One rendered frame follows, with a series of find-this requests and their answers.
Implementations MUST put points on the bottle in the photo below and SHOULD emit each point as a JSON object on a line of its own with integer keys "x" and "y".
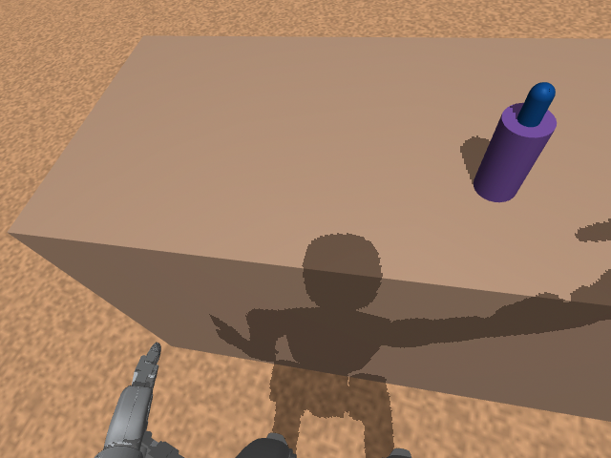
{"x": 520, "y": 136}

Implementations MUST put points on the left robot hand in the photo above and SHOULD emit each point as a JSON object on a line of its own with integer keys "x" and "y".
{"x": 130, "y": 420}

